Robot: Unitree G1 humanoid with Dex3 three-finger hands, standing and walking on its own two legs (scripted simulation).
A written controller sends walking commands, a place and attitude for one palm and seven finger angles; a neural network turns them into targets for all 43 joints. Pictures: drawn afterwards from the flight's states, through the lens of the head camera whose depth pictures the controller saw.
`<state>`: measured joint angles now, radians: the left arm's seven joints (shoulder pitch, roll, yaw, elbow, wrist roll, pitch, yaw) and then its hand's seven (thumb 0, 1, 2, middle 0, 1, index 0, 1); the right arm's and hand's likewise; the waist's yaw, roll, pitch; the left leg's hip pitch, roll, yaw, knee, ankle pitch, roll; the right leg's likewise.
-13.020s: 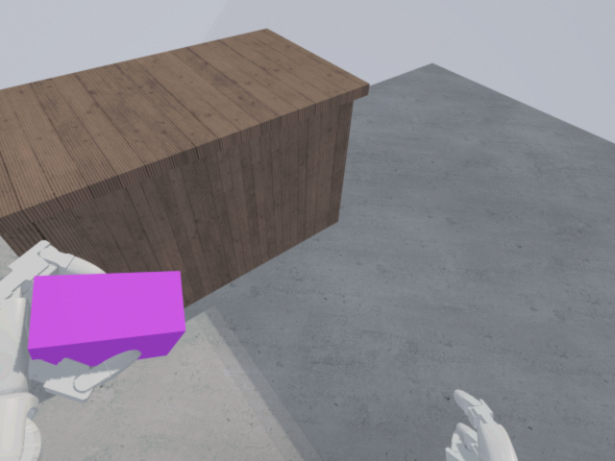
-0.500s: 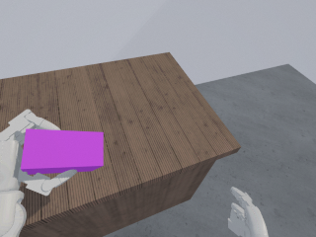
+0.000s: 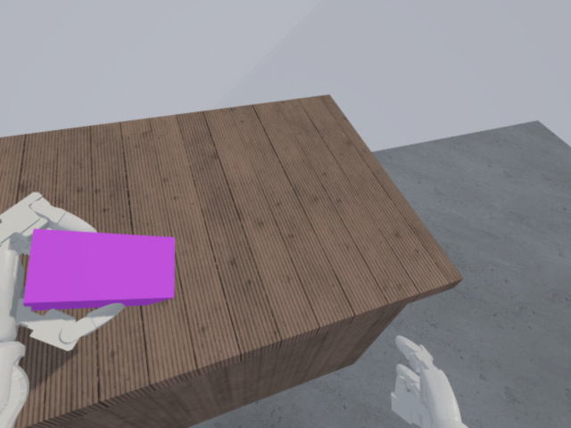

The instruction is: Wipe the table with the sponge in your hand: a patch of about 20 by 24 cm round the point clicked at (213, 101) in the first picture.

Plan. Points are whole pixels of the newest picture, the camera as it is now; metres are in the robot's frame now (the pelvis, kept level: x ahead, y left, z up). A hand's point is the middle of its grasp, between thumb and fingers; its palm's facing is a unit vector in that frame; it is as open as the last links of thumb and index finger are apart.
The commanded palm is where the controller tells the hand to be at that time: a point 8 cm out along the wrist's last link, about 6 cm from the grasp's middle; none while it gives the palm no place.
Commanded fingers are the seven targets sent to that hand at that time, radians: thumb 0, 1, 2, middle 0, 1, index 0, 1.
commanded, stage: look again from close up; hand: left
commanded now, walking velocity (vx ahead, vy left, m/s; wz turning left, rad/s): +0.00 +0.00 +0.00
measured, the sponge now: (122, 273) +0.24 +0.21 +0.13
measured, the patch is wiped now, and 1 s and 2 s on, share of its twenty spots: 0.00 0.00 0.00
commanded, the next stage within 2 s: shuffle to correct the standing spot in 0.38 s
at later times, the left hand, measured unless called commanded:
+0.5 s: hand (123, 275) +0.23 +0.20 +0.15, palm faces +0.35 -0.86 -0.38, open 10.3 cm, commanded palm +0.17 +0.24 +0.17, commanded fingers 0.00 0.10 1.30 -1.20 -1.60 -1.20 -1.60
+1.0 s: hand (160, 271) +0.23 +0.16 +0.16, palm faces +0.31 -0.86 -0.40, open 10.3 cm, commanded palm +0.17 +0.20 +0.17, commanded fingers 0.00 0.10 1.30 -1.20 -1.60 -1.20 -1.60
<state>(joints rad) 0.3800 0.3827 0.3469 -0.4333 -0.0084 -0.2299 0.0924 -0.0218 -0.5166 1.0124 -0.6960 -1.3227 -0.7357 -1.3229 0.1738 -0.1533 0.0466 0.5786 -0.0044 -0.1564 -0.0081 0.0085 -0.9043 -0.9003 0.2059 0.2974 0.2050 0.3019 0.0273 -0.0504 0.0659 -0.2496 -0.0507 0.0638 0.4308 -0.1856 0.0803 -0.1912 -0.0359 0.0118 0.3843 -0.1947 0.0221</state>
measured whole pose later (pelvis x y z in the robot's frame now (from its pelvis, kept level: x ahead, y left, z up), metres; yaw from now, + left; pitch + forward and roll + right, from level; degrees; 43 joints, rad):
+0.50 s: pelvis +0.01 -0.04 +0.00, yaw +0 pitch +0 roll -1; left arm 0.43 0.36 0.32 -0.44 -0.04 -0.20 0.10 -0.02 -0.52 1.01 -0.70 -1.32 -0.74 -1.32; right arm 0.20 -0.22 0.01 0.58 0.01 -0.12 -0.04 0.01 -0.91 -0.90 0.20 0.30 0.20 0.30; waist 0.01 0.00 0.03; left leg -0.25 0.01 0.03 0.43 -0.20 0.03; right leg -0.17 0.02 -0.02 0.35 -0.19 0.00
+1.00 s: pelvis +0.01 -0.08 +0.00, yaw -1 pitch +1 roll -1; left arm 0.44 0.40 0.36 -0.51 -0.07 -0.17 0.07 -0.02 -0.52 1.01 -0.70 -1.32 -0.74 -1.32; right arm 0.19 -0.19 0.00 0.55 0.01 -0.11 -0.03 0.01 -0.91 -0.90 0.20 0.30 0.20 0.30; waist 0.01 -0.02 0.04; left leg -0.27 0.06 0.02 0.46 -0.20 -0.02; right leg -0.21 0.07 -0.02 0.40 -0.21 -0.05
